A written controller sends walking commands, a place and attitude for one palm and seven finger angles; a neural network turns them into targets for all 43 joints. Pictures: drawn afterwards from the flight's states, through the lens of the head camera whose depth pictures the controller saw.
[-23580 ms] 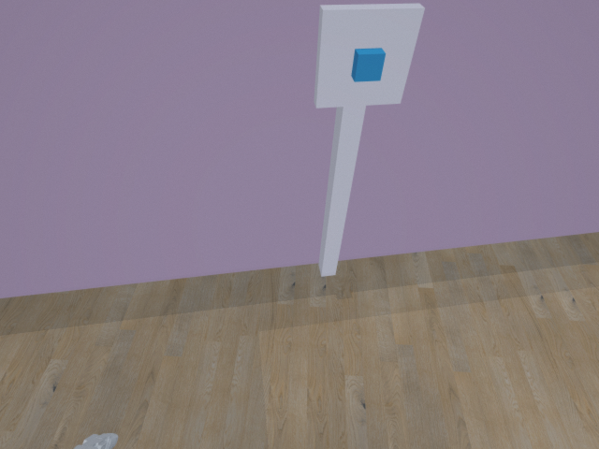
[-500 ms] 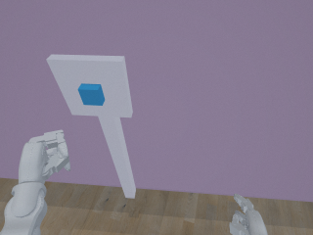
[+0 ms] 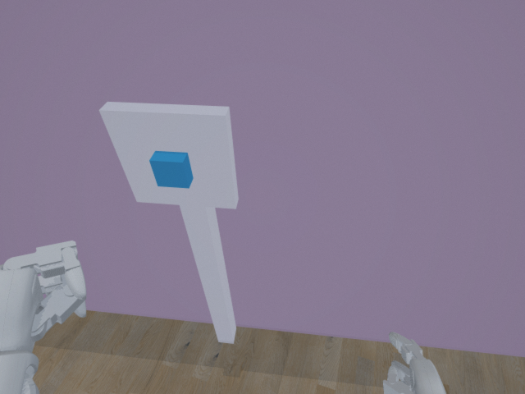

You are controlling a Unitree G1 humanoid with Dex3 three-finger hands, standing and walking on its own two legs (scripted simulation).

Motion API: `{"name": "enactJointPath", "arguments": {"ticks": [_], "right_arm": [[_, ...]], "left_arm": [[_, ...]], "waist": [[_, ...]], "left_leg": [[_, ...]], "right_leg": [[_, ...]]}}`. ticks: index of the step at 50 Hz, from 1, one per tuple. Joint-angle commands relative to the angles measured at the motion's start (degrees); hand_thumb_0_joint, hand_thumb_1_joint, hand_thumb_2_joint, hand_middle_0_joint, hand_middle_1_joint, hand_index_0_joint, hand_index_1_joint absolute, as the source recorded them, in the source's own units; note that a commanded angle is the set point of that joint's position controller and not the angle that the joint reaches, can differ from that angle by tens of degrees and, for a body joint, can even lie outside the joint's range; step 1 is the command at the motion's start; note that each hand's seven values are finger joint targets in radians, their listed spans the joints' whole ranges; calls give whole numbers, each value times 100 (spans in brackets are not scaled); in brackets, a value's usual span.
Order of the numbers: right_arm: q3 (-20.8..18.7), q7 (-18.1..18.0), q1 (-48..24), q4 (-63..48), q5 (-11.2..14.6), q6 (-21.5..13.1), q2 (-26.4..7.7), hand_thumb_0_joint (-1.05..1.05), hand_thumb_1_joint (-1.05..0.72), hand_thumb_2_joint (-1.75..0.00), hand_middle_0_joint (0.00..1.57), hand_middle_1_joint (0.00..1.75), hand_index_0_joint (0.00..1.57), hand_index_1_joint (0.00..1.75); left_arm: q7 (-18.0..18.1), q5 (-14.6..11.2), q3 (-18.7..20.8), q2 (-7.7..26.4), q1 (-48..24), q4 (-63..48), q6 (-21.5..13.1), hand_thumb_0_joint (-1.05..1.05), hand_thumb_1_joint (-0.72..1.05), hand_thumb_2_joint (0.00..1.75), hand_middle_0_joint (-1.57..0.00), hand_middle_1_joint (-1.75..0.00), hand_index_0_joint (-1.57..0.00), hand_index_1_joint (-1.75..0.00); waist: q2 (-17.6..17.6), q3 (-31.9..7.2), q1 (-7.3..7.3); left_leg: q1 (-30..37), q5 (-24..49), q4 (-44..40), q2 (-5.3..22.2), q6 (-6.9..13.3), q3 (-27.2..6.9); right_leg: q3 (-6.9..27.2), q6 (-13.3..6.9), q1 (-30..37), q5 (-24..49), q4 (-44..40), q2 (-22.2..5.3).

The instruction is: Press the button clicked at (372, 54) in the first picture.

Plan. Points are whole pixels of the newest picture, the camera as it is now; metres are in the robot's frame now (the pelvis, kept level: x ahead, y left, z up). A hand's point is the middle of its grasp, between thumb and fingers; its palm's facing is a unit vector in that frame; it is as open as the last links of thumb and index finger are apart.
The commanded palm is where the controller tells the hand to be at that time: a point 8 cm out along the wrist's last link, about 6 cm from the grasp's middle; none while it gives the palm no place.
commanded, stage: draw the hand back to the body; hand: left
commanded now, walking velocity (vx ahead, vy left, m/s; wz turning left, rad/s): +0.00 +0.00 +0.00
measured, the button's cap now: (173, 168) +0.45 +0.22 +0.12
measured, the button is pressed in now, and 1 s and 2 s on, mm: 0 0 0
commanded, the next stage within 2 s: step back with the hand held close in 0.26 s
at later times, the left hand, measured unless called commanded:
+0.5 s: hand (65, 286) +0.18 +0.25 +0.17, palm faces +0.40 -0.82 -0.41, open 3.1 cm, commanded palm +0.12 +0.28 +0.17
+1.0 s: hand (49, 326) +0.14 +0.25 +0.15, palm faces +0.31 -0.83 -0.47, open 3.1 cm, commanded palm +0.08 +0.29 +0.17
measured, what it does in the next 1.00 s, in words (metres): shifts its weight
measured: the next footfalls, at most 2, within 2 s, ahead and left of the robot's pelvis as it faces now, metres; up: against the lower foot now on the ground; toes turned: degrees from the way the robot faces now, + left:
left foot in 1.58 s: -0.06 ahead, +0.13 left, +0.00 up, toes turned +1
right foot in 1.96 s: -0.23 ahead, -0.05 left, +0.00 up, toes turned +1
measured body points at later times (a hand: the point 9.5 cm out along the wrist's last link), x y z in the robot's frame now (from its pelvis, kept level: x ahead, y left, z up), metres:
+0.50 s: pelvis -0.01 +0.00 +0.00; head -0.03 -0.01 +0.45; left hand +0.15 +0.29 +0.19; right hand +0.17 -0.22 -0.08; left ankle -0.01 +0.06 -0.74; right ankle -0.02 -0.09 -0.74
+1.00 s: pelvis -0.06 +0.02 -0.01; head -0.05 +0.02 +0.44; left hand +0.12 +0.29 +0.17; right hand +0.11 -0.23 -0.08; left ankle -0.01 +0.06 -0.74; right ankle -0.02 -0.09 -0.74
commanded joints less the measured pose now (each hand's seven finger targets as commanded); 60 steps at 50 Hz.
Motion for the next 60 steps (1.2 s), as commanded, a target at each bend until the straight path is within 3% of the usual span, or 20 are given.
{"name": "enactJointPath", "arguments": {"ticks": [1, 3, 6, 11, 13, 16, 19, 20, 21, 22, 24, 27, 32, 37, 43, 49, 54, 56, 58, 60], "right_arm": [[-217, -53, -751, -978, -20, -357, -617, 0, -90, -90, 20, 30, 20, 30], [-208, -63, -742, -967, -25, -346, -603, 0, -90, -90, 20, 30, 20, 30], [-226, -86, -749, -976, -29, -352, -628, 0, -90, -90, 20, 30, 20, 30], [-215, -84, -745, -976, -32, -365, -624, 0, -90, -90, 20, 30, 20, 30], [-196, -71, -740, -967, -31, -374, -604, 0, -90, -90, 20, 30, 20, 30], [-212, -77, -758, -966, -37, -385, -617, 0, -90, -90, 20, 30, 20, 30], [-203, -94, -734, -892, -32, -337, -584, 0, -90, -90, 20, 30, 20, 30], [-262, -85, -687, -1130, 9, -234, -741, 0, -90, -90, 20, 30, 20, 30], [-240, -112, -675, -1028, -10, -204, -658, 0, -90, -90, 20, 30, 20, 30], [-254, -100, -635, -970, -33, -145, -664, 0, -90, -90, 20, 30, 20, 30], [-294, -30, -619, -1016, -38, -33, -742, 0, -90, -90, 20, 30, 20, 30], [-353, -45, -637, -1116, -19, 74, -778, 0, -90, -90, 20, 30, 20, 30], [-429, -94, -633, -1301, 32, 217, -719, 0, -90, -90, 20, 30, 20, 30], [-459, -112, -588, -1359, 39, 234, -727, 0, -90, -90, 20, 30, 20, 30], [-480, -112, -521, -1348, 21, 166, -775, 0, -90, -90, 20, 30, 20, 30], [-462, -132, -473, -1374, -14, 45, -815, 0, -90, -90, 20, 30, 20, 30], [-457, -190, -462, -1372, -80, -109, -835, 0, -90, -90, 20, 30, 20, 30], [-477, -207, -482, -1362, -111, -169, -824, 0, -90, -90, 20, 30, 20, 30], [-479, -181, -394, -1338, -102, -231, -783, 0, -90, -90, 20, 30, 20, 30], [-475, -157, -395, -1271, -146, -260, -799, 0, -90, -90, 20, 30, 20, 30]], "left_arm": [[111, 0, 652, 869, -350, -1410, -400, 0, 90, 90, -130, -150, -130, -150], [120, 2, 604, 798, -364, -1232, -380, 0, 90, 90, -130, -150, -130, -150], [140, 10, 659, 867, -425, -1296, -392, 0, 90, 90, -130, -150, -130, -150], [158, 13, 662, 869, -423, -1380, -405, 0, 90, 90, -130, -150, -130, -150], [166, 23, 640, 836, -441, -1411, -405, 0, 90, 90, -130, -150, -130, -150], [176, 5, 740, 924, -316, -1342, -381, 0, 90, 90, -130, -150, -130, -150], [185, 0, 747, 900, -526, -1002, -356, 0, 90, 90, -130, -150, -130, -150], [190, -19, 1592, 1699, -1248, -1591, -642, 0, 90, 90, -130, -150, -130, -150], [180, -19, 1633, 1723, -1251, -1434, -770, 0, 90, 90, -130, -150, -130, -150], [103, -8, 1115, 1059, -526, -862, -769, 0, 90, 90, -130, -150, -130, -150], [46, 46, 762, 762, -134, -815, -816, 0, 90, 90, -130, -150, -130, -150], [82, 64, 898, 946, 124, -1027, -880, 0, 90, 90, -130, -150, -130, -150], [172, 50, 1321, 1307, 398, -1445, -951, 0, 90, 90, -130, -150, -130, -150], [209, 49, 1390, 1313, 600, -1543, -992, 0, 90, 90, -130, -150, -130, -150], [226, 117, 1314, 1214, 640, -1490, -1018, 0, 90, 90, -130, -150, -130, -150], [258, 240, 1288, 1203, 347, -1676, -1136, 0, 90, 90, -130, -150, -130, -150], [280, 390, 1379, 1148, 126, -1741, -1242, 0, 90, 90, -130, -150, -130, -150], [273, 414, 1502, 1246, 14, -1739, -1252, 0, 90, 90, -130, -150, -130, -150], [241, 394, 1420, 1130, 160, -1658, -1299, 0, 90, 90, -130, -150, -130, -150], [208, 366, 1407, 1104, 120, -1714, -1366, 0, 90, 90, -130, -150, -130, -150]], "waist": [[135, -287, 3], [3, -54, -17], [-88, -162, -4], [11, -246, 18], [235, -230, 22], [-68, -238, 50], [-56, -2, -13], [-35, 270, -187], [-79, 404, -196], [-303, 272, -254], [-63, -12, -273], [-102, -445, -242], [-277, -956, -243], [-81, -998, -262], [-126, -719, -290], [-41, -392, -352], [330, -277, -318], [273, -297, -290], [35, -258, -331], [83, -283, -349]], "left_leg": [[157, 1704, -278, 600, -468, -595], [77, 1433, -352, 604, -478, -629], [68, 1140, -376, 596, -433, -623], [47, 1294, -347, 584, -457, -627], [49, 1345, -372, 585, -499, -652], [-3, 1331, -342, 579, -462, -606], [-60, 1044, -390, 556, -443, -571], [-481, 439, -307, 681, -136, -753], [-468, 236, -185, 618, -110, -811], [-325, 347, -94, 623, -119, -813], [-230, 719, -139, 716, -120, -768], [-308, 1283, -280, 844, -131, -783], [-597, 1958, -115, 921, -131, -781], [-879, 2074, -78, 1034, -107, -869], [-1678, 946, -214, 1132, 11, -1048], [-2425, -923, -411, 1139, 128, -1267], [-3553, -2360, -1204, 1565, 324, -1784], [-3788, -2471, -1311, 1728, 404, -1889], [-3379, -1963, -1114, 1636, 355, -1867], [-3205, -1527, -1066, 1643, 335, -1856]], "right_leg": [[266, 37, -239, 1054, -247, -300], [230, 40, -346, 854, -248, -305], [268, 30, -297, 707, -307, -285], [294, 14, -196, 845, -273, -296], [273, 9, -179, 841, -231, -311], [303, 13, -154, 890, -277, -284], [318, 12, -290, 707, -336, -313], [1085, 50, -671, 705, -624, -616], [1261, -2, -863, 569, -826, -776], [1220, -11, -961, 456, -843, -856], [1080, 62, -915, 719, -688, -839], [800, 154, -590, 1260, -247, -735], [720, 193, -168, 2080, 267, -727], [755, 211, -181, 2089, 581, -675], [906, 202, -214, 1446, 751, -644], [1117, 127, -332, 388, 708, -629], [729, 253, 386, 217, 1673, -240], [646, 306, 606, 209, 1973, -149], [726, 255, 294, 337, 1792, -159], [745, 241, 186, 420, 1795, -150]]}}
